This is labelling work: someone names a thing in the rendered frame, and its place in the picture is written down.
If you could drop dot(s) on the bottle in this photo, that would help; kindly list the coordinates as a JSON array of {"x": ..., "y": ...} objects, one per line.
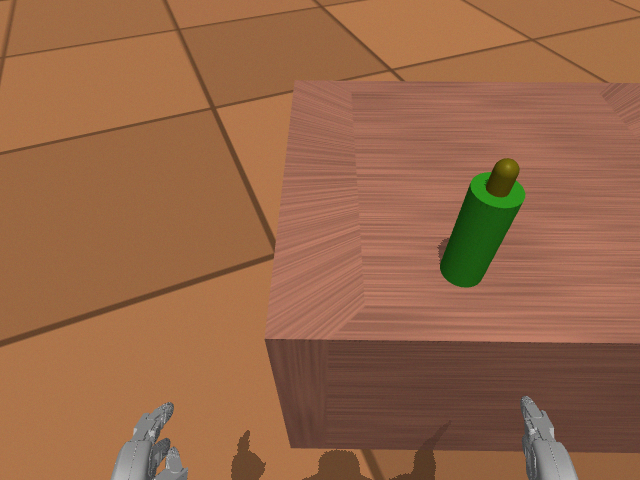
[{"x": 492, "y": 201}]

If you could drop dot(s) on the right robot hand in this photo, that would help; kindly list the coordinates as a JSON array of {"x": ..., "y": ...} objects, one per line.
[{"x": 546, "y": 459}]

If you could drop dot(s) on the left robot hand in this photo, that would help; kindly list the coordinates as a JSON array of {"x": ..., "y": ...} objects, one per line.
[{"x": 138, "y": 459}]

